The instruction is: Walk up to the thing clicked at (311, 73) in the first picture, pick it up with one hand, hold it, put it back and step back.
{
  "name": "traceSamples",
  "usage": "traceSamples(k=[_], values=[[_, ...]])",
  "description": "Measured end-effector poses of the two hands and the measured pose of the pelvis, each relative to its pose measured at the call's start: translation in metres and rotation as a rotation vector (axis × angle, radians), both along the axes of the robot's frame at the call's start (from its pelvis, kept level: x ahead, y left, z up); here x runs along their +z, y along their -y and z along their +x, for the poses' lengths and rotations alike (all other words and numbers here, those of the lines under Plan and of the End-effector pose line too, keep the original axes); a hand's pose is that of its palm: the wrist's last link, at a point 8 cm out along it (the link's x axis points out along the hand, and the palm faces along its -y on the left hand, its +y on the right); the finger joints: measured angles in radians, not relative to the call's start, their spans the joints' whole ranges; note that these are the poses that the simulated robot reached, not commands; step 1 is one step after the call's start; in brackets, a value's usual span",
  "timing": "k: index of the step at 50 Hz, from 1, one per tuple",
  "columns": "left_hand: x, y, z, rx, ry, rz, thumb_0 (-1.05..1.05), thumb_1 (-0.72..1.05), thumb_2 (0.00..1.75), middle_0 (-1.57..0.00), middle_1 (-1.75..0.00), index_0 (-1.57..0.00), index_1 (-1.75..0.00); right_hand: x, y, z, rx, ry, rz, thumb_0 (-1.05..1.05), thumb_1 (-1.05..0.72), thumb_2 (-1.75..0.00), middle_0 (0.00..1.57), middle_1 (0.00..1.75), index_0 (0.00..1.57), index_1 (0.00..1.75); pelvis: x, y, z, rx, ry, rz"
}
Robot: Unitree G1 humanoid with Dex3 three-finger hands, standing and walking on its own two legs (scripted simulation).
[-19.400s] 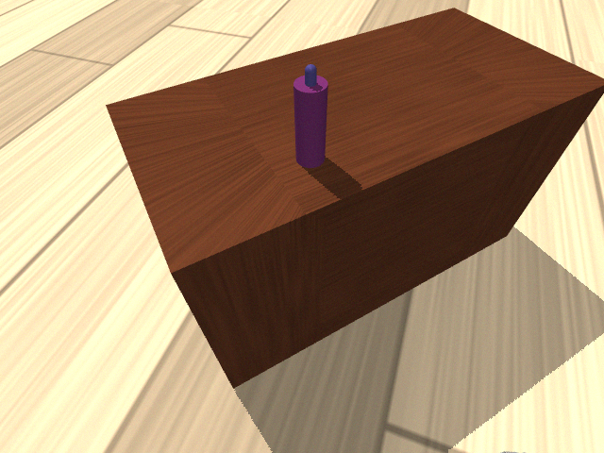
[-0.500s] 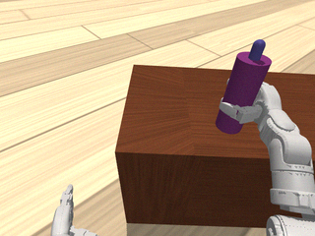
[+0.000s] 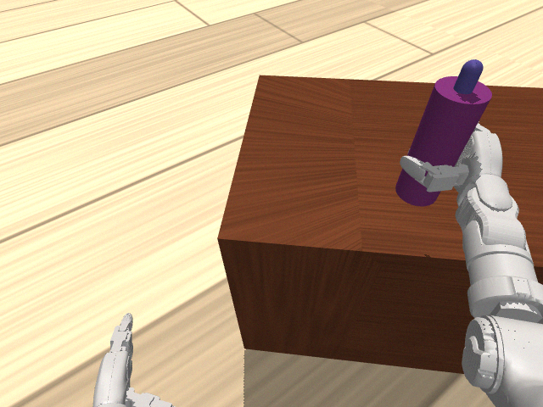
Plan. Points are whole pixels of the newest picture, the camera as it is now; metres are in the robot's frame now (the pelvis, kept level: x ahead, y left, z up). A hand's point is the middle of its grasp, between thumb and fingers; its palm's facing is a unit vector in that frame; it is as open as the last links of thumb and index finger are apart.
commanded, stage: crouch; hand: right
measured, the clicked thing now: (440, 137) +0.44 -0.19 +0.17
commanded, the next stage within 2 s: lower in 0.64 s
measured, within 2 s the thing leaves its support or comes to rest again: rests again in 1.52 s
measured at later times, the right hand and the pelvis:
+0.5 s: hand (427, 155) +0.48 -0.21 +0.10, palm faces +0.19 +0.98 +0.01, open 9.5 cm; pelvis +0.01 +0.00 -0.01, yaw +1 degrees
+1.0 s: hand (420, 168) +0.49 -0.22 +0.06, palm faces +0.17 +0.99 +0.02, open 9.5 cm; pelvis +0.01 -0.01 -0.02, yaw +1 degrees
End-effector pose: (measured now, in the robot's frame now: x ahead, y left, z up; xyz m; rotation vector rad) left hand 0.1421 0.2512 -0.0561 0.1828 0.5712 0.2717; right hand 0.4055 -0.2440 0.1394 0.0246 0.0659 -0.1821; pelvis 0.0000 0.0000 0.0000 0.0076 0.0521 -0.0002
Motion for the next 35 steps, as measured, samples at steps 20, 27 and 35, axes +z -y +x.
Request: traceSamples(k=[20,27,35], values=[[-0.002,-0.006,-0.002,0.026,-0.078,0.046,-0.01,-0.52,0.05,-0.06,-0.05,-0.06,-0.04,-0.031,0.012,0.035,0.007,0.006,0.010,-0.01,0.39,-1.11,0.76,1.10,0.78,1.12,-0.007,0.005,0.010,0.010,-0.088,0.011],[0.000,0.005,0.007,-0.005,-0.068,0.026,-0.01,-0.52,0.04,-0.06,-0.05,-0.06,-0.04,-0.040,0.019,0.043,-0.004,0.011,-0.016,-0.01,0.39,-1.11,0.75,1.11,0.78,1.12,-0.010,0.004,0.012,0.008,-0.109,0.012],[-0.004,-0.002,0.003,0.014,-0.099,0.047,-0.01,-0.52,0.05,-0.06,-0.05,-0.06,-0.04,-0.047,0.023,0.048,0.001,0.001,-0.013,-0.01,0.39,-1.11,0.75,1.10,0.78,1.12,-0.013,0.007,0.018,0.007,-0.132,0.016]])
